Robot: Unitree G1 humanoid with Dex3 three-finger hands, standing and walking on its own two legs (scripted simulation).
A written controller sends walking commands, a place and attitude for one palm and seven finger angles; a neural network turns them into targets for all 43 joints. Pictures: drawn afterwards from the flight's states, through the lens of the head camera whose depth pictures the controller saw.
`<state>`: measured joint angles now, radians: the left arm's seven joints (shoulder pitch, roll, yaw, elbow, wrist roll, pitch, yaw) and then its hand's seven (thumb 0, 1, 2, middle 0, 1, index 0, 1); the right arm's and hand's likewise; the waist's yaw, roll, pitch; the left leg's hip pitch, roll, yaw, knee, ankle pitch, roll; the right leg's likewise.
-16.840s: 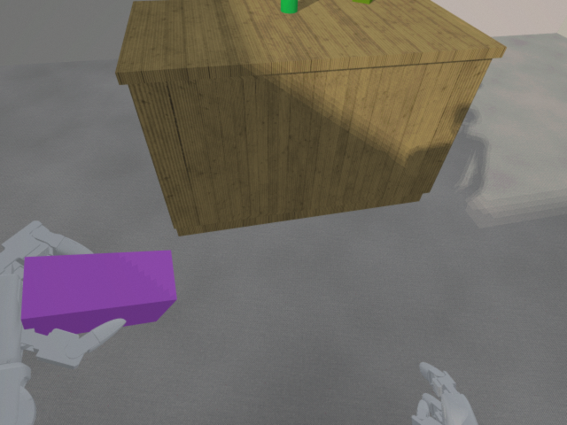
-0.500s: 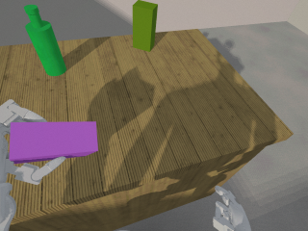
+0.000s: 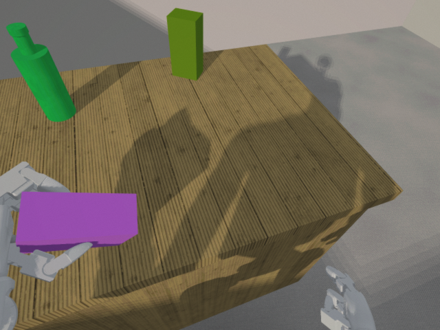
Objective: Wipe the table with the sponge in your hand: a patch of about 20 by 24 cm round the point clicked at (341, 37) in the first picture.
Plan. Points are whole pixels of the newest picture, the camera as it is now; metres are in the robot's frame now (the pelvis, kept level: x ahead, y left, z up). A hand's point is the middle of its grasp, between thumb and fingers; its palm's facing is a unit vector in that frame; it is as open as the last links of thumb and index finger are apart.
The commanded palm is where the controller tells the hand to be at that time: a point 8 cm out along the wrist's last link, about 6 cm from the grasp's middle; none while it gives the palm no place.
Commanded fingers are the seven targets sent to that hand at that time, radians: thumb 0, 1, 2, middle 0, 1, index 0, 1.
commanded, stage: come to a stop and stand still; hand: left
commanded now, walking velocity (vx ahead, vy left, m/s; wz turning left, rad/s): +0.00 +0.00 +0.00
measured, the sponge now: (96, 222) +0.23 +0.21 +0.12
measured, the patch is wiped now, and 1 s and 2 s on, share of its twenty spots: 0.00 0.00 0.00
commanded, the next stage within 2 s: look again from close up in 0.36 s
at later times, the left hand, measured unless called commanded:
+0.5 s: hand (63, 219) +0.22 +0.24 +0.14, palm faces +0.36 -0.84 -0.41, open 9.9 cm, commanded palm +0.16 +0.27 +0.17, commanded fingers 0.00 0.10 1.30 -1.20 -1.60 -1.20 -1.60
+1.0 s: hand (34, 175) +0.26 +0.28 +0.19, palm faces +0.42 -0.75 -0.51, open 9.9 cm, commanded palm +0.18 +0.27 +0.18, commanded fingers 0.00 0.10 1.30 -1.20 -1.60 -1.20 -1.60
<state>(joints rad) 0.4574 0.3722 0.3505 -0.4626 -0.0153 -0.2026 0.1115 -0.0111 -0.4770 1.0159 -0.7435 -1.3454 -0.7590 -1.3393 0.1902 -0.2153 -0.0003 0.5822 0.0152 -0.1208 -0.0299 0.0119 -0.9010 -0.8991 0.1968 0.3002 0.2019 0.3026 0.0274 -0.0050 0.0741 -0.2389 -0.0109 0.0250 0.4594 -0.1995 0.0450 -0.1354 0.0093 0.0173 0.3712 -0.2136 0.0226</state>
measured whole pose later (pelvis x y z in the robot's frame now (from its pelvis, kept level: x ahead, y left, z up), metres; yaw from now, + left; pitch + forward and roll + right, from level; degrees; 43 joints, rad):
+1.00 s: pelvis +0.00 -0.01 +0.00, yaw +0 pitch +0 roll +0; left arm 0.15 0.52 0.44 -0.35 -0.01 0.00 0.01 -0.01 -0.48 1.02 -0.75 -1.34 -0.76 -1.34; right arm 0.16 -0.22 0.05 0.61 -0.02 -0.12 0.01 0.01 -0.90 -0.90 0.20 0.30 0.20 0.30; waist 0.07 -0.01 0.05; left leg -0.28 -0.02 0.02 0.49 -0.22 0.02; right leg -0.22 -0.01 -0.03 0.50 -0.28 0.00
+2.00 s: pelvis -0.01 -0.04 -0.01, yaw -1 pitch -2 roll +0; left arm 0.25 0.66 0.24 -0.50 0.39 0.33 -0.09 -0.01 -0.48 1.02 -0.74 -1.35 -0.76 -1.34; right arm 0.12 -0.30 0.03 0.58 0.05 -0.05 -0.13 0.01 -0.90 -0.90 0.19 0.30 0.20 0.30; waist 0.12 0.11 0.01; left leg -0.29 0.01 0.00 0.60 -0.26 -0.01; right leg -0.24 0.02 -0.05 0.61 -0.33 -0.04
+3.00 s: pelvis -0.04 -0.05 -0.01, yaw -2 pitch -7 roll +1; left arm -0.05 0.68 0.01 -0.34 0.76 0.43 -0.11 -0.01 -0.49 1.02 -0.75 -1.34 -0.77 -1.33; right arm -0.03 -0.28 0.07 0.67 0.05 -0.03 -0.09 0.01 -0.90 -0.90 0.20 0.30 0.21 0.31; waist 0.16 0.14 0.03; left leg -0.21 0.02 0.01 0.51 -0.18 -0.02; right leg -0.18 0.03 -0.05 0.56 -0.27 -0.07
